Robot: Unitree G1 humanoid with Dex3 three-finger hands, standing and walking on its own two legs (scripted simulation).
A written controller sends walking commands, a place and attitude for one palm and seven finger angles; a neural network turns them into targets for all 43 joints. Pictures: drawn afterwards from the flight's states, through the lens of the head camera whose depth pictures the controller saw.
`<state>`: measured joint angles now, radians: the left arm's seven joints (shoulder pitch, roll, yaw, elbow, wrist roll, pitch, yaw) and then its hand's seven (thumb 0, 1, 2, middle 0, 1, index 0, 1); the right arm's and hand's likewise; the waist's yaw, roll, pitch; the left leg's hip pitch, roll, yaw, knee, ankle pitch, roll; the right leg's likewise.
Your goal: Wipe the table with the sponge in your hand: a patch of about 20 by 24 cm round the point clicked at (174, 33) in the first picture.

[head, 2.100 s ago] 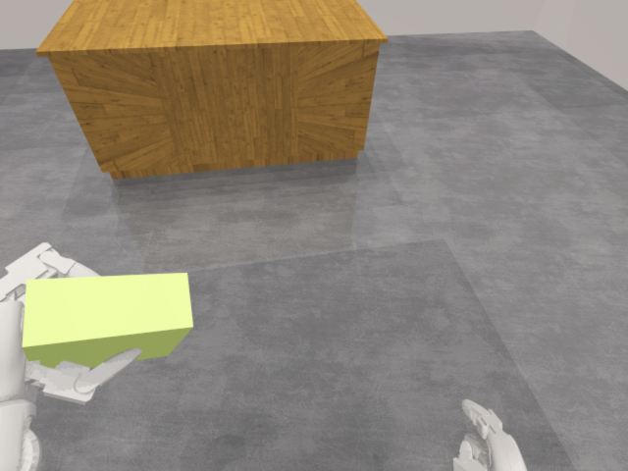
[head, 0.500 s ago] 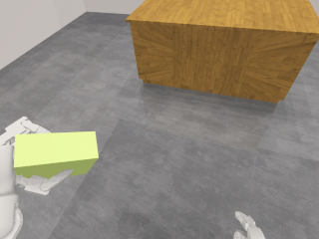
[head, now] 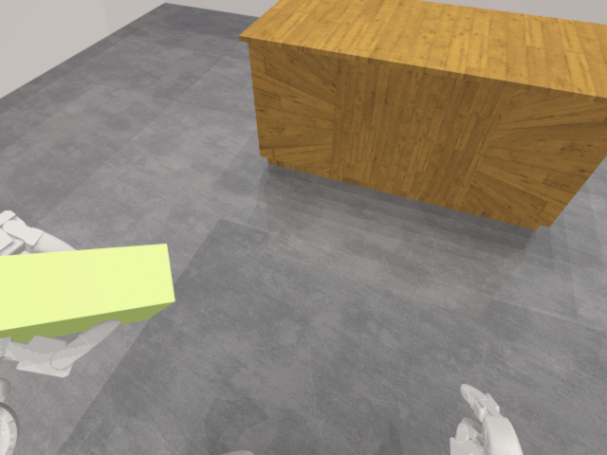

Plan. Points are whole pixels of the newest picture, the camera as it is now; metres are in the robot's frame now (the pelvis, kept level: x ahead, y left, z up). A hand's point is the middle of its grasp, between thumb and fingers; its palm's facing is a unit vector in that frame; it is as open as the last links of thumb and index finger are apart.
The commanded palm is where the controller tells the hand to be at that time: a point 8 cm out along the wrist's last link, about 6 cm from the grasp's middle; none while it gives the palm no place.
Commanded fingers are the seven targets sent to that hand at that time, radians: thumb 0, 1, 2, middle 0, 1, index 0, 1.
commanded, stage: walk to a spot facing it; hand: left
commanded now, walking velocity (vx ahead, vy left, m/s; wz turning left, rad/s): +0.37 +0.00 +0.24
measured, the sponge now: (110, 292) +0.23 +0.21 +0.17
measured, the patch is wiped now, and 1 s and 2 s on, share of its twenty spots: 0.00 0.00 0.00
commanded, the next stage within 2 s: none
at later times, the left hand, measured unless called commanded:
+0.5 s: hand (161, 213) +0.32 +0.18 +0.18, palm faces +0.54 -0.75 -0.38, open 9.5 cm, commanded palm +0.25 +0.23 +0.20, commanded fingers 0.00 0.10 1.30 -1.20 -1.60 -1.20 -1.60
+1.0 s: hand (161, 129) +0.42 +0.21 +0.22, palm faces +0.57 -0.70 -0.43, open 9.5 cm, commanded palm +0.36 +0.25 +0.20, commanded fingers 0.00 0.10 1.30 -1.20 -1.60 -1.20 -1.60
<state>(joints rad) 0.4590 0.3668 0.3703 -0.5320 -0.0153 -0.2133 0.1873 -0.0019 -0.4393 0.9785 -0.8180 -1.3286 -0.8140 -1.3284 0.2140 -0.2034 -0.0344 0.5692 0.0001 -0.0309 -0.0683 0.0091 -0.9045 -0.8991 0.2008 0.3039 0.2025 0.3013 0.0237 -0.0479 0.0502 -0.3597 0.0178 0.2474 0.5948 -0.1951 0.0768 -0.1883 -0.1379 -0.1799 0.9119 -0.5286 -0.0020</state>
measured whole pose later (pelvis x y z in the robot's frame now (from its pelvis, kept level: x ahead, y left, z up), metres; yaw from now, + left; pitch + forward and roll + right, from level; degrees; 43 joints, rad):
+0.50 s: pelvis +0.13 -0.07 +0.01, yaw +9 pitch -2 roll +1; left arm 0.38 0.27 0.29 -0.43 0.00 -0.18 0.14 0.00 -0.44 0.98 -0.82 -1.33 -0.81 -1.33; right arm 0.18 -0.26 -0.03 0.69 0.01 -0.06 -0.07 0.01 -0.90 -0.90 0.20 0.30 0.21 0.30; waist 0.03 0.06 0.07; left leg -0.50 0.06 0.04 1.24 -0.43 -0.01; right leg -0.28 -0.12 -0.21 0.65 -0.33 -0.01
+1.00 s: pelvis +0.27 -0.06 +0.02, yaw +14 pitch +0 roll -1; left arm 0.49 0.36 0.35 -0.61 -0.02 -0.22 0.15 0.00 -0.44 0.99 -0.82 -1.33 -0.81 -1.33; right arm 0.21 -0.10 0.03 0.59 0.01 -0.11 -0.03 0.01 -0.90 -0.90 0.20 0.30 0.21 0.30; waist 0.01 0.02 0.06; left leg -0.26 0.09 0.11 0.51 -0.24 -0.01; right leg -0.48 -0.12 -0.12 0.86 -0.39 0.04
